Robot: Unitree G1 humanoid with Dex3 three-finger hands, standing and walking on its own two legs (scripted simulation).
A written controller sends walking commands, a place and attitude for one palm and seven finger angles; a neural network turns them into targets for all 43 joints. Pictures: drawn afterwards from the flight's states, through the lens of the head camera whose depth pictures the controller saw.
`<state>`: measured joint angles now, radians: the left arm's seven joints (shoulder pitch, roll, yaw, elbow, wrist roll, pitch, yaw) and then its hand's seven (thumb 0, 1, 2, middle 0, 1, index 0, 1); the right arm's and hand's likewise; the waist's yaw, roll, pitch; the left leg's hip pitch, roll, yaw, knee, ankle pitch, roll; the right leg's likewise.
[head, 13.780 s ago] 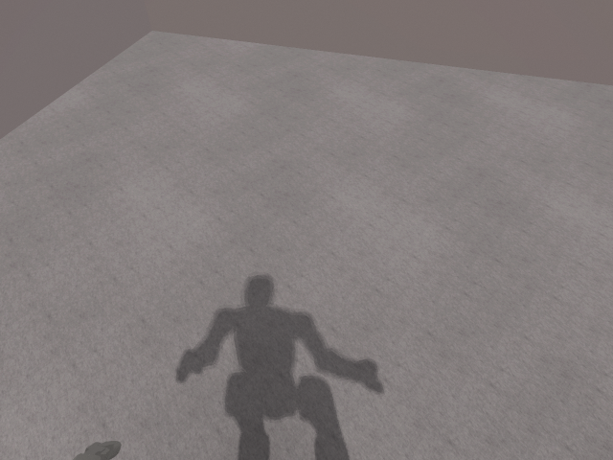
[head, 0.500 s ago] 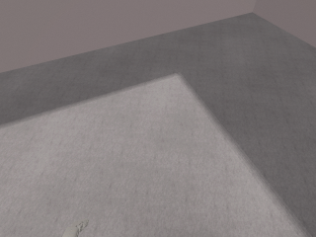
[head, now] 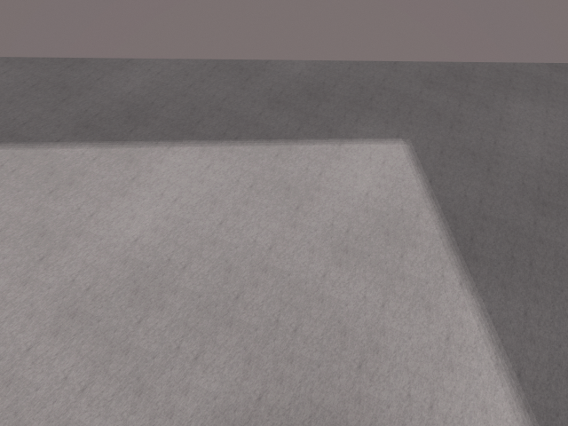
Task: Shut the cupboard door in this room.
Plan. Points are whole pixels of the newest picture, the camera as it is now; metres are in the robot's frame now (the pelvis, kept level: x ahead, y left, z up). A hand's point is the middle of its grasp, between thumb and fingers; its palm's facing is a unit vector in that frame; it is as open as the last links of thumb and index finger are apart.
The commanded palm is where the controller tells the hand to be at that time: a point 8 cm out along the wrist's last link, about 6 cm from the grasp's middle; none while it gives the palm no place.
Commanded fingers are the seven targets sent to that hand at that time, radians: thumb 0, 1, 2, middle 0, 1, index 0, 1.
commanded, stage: turn or walk to find it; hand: left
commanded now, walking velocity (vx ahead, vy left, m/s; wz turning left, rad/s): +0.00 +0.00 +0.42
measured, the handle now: out of the picture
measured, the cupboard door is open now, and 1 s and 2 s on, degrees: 85 85 85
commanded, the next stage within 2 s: none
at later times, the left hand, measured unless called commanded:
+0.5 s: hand out of the picture +0.06 +0.18 -0.13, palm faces +0.21 -0.94 -0.28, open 7.4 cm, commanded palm none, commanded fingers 0.00 0.90 0.90 -0.20 -0.30 -0.20 -0.30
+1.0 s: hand out of the picture -0.11 +0.21 -0.17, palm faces +0.46 -0.85 -0.25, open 7.4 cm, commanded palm none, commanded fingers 0.00 0.90 0.90 -0.20 -0.30 -0.20 -0.30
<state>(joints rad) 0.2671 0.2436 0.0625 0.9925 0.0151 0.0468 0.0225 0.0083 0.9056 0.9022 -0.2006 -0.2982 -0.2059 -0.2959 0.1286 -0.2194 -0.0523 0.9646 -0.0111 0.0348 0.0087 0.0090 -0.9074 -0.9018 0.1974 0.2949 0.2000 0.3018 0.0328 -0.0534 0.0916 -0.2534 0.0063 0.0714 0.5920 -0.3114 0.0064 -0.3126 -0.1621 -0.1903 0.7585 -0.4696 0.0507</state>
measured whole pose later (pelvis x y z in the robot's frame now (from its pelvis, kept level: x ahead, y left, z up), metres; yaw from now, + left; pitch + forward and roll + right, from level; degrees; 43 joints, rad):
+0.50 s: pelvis -0.01 -0.03 +0.01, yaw +12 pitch -1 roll +1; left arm 0.15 0.18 0.03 0.90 0.01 0.01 0.02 0.01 0.91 0.90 -0.20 -0.30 -0.20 -0.30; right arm 0.22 -0.23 -0.08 0.97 -0.02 0.07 0.00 0.01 -0.90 -0.90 0.20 0.30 0.20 0.30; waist -0.03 0.05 0.07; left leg -0.41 -0.06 -0.07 0.92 -0.46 -0.02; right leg -0.26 -0.05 -0.11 0.57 -0.30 -0.03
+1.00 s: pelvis -0.05 +0.00 +0.01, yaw +25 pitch -1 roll -1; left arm 0.23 0.26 0.07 1.00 0.01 0.07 0.02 0.01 0.91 0.90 -0.20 -0.30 -0.20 -0.30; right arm 0.15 -0.19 -0.04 0.96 -0.02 0.02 -0.01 0.01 -0.91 -0.90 0.20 0.30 0.20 0.30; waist 0.02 -0.04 0.07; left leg -0.24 0.00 0.03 0.53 -0.29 0.03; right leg -0.44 -0.10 -0.09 1.02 -0.46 0.07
